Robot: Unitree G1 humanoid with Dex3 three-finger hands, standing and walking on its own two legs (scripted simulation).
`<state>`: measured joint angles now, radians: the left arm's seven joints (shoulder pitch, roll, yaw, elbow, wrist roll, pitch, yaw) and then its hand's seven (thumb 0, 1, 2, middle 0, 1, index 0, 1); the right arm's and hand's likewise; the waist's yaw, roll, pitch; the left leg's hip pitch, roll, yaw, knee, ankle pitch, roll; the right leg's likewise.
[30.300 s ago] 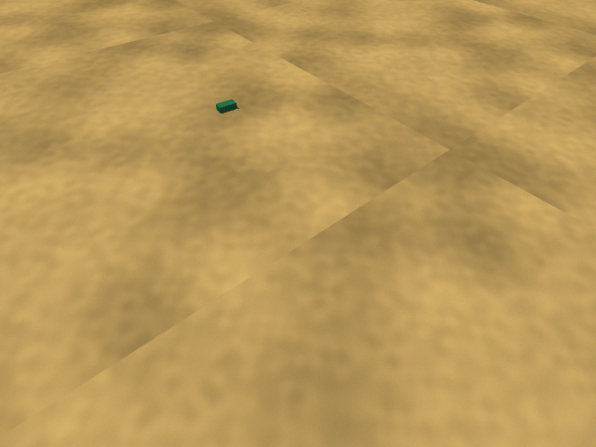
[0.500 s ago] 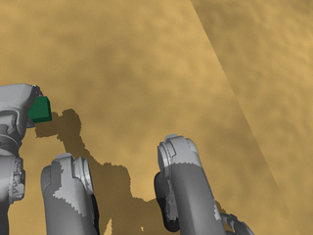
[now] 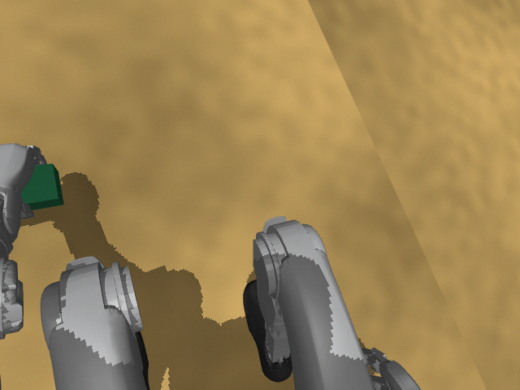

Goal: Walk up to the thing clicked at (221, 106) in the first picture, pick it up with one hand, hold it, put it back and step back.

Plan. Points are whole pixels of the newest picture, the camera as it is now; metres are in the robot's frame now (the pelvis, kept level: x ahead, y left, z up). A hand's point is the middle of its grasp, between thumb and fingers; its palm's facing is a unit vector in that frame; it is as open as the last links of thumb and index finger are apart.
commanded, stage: rest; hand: left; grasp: from above
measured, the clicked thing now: (15, 190) +0.45 +0.29 -0.23
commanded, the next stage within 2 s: open in 1.18 s
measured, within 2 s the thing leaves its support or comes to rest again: rests again in 0.86 s
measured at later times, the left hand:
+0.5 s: hand (27, 192) +0.45 +0.28 -0.24, palm faces -0.46 -0.12 -0.88, open 8.8 cm
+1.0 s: hand (29, 194) +0.45 +0.28 -0.26, palm faces -0.45 -0.12 -0.89, open 8.8 cm
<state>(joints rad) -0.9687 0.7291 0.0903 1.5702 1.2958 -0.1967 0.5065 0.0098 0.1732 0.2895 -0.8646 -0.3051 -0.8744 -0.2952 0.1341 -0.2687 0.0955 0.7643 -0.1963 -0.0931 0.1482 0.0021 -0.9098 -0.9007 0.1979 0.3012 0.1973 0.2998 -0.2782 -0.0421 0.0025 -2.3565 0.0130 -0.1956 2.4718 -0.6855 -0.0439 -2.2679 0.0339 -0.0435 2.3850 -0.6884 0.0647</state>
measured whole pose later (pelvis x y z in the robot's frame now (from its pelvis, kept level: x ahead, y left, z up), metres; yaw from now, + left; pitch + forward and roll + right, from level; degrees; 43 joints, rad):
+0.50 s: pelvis +0.00 +0.00 -0.02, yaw -3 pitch +29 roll -11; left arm -0.98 0.83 0.16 1.67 1.30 -0.22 0.59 0.01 0.16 0.30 -0.88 -0.29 -0.89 -0.28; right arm 0.10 -0.30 0.17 0.75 -0.27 -0.16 0.21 0.00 -0.90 -0.90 0.20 0.30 0.20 0.30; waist -0.33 -0.07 0.09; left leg -2.37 0.01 -0.25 2.56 -0.71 -0.05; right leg -2.27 0.06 -0.08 2.43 -0.69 0.08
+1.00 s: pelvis +0.00 +0.01 -0.02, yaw -5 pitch +27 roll -13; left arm -0.99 0.89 0.15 1.76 1.32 -0.23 0.67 0.01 0.16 0.30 -0.88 -0.29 -0.89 -0.28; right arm 0.08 -0.31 0.22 0.75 -0.31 -0.22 0.27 0.00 -0.91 -0.90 0.20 0.30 0.20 0.30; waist -0.35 -0.11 0.12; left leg -2.36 0.02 -0.28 2.58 -0.73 -0.03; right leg -2.24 0.07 -0.10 2.43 -0.69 0.08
